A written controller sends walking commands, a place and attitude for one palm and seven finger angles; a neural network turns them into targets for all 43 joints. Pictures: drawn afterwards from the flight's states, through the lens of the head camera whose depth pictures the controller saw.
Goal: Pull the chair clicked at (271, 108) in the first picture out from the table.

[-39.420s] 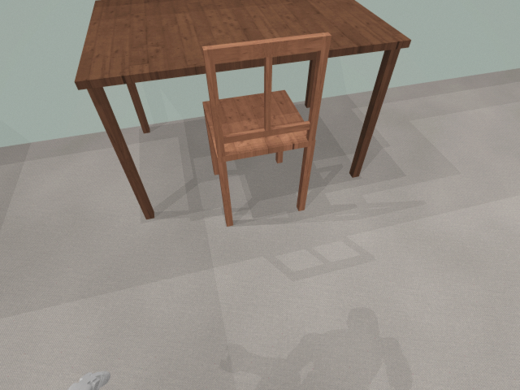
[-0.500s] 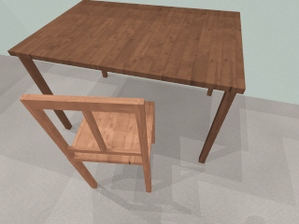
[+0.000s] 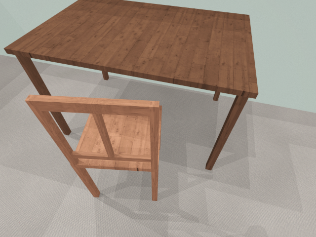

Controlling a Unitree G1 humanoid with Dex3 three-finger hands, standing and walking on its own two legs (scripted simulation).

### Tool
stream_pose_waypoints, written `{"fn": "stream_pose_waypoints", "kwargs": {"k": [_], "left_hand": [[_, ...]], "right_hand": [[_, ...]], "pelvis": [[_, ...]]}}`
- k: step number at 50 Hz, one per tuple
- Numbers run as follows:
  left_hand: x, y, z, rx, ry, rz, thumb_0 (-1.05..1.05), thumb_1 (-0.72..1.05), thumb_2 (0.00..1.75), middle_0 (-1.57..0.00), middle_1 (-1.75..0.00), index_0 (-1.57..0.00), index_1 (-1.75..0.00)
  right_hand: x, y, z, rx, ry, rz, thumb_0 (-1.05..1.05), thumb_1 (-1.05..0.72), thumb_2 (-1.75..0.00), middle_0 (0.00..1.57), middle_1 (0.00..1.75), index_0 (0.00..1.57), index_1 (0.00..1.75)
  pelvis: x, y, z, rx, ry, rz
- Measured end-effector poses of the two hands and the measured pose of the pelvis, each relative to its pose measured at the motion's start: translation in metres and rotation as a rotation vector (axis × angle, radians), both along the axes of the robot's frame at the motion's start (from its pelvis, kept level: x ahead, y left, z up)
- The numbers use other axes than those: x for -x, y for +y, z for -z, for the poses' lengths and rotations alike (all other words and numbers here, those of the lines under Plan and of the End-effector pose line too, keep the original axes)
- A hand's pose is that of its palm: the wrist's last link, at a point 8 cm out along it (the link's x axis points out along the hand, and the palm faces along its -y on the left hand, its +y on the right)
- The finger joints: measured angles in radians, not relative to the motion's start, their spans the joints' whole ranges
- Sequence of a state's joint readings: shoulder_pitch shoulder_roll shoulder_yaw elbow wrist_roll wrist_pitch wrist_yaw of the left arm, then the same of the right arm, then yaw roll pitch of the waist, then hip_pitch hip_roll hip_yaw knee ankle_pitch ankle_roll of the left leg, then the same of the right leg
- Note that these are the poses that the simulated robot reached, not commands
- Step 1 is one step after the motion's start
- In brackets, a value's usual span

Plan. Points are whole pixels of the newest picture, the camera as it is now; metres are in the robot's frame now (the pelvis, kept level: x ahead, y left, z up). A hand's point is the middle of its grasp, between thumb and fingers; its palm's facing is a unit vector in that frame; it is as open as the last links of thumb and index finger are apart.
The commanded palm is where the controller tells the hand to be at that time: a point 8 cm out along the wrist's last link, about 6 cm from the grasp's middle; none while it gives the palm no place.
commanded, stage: come to a stop and stand still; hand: left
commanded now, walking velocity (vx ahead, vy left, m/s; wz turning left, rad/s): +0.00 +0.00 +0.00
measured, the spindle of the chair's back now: (104, 136) +0.46 +0.23 -0.11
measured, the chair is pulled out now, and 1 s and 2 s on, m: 0.19 0.19 0.19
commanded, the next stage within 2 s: look again from close up in 0.32 s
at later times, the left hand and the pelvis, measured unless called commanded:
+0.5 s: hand out of the picture -0.01 +0.14 -0.18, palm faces +0.02 -0.99 -0.16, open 7.3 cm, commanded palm none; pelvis +0.01 -0.01 +0.00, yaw +0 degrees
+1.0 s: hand out of the picture +0.05 +0.16 -0.17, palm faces -0.01 -0.97 -0.24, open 7.3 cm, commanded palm none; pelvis +0.02 -0.03 +0.00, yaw -1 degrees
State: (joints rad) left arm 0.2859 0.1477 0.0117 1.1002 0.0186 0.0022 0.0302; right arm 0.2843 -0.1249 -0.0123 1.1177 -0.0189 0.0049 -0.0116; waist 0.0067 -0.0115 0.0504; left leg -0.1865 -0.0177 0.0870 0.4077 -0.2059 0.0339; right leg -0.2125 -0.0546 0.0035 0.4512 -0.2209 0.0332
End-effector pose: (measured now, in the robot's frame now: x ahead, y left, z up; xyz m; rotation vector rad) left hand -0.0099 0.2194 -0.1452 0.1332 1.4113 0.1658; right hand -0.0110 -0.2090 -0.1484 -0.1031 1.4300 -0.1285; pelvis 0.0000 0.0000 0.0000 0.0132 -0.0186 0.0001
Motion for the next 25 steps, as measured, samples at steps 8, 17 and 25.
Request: {"fn": "stream_pose_waypoints", "kwargs": {"k": [8,17,25], "left_hand": [[0.005,-0.015,0.003,0.033,0.026,-0.003,0.0,0.91,0.9,-0.2,-0.29,-0.2,-0.3],[0.004,-0.029,0.006,0.058,0.022,-0.002,0.01,0.91,0.9,-0.2,-0.29,-0.2,-0.3],[0.007,-0.026,0.005,0.031,0.029,0.015,0.0,0.91,0.9,-0.2,-0.3,-0.2,-0.3]], "right_hand": [[0.0,0.001,-0.002,0.003,0.004,0.01,0.01,-0.92,-0.9,0.2,0.3,0.2,0.3],[-0.003,-0.006,-0.005,0.015,0.002,0.011,0.01,-0.92,-0.9,0.2,0.3,0.2,0.3],[-0.007,-0.011,0.001,0.009,-0.017,-0.006,0.01,-0.92,-0.9,0.2,0.3,0.2,0.3]], "pelvis": [[-0.006,-0.004,-0.001,0.002,-0.007,0.005],[-0.009,-0.008,-0.002,0.005,-0.01,0.005],[-0.007,-0.009,0.002,0.016,0.005,-0.004]]}}
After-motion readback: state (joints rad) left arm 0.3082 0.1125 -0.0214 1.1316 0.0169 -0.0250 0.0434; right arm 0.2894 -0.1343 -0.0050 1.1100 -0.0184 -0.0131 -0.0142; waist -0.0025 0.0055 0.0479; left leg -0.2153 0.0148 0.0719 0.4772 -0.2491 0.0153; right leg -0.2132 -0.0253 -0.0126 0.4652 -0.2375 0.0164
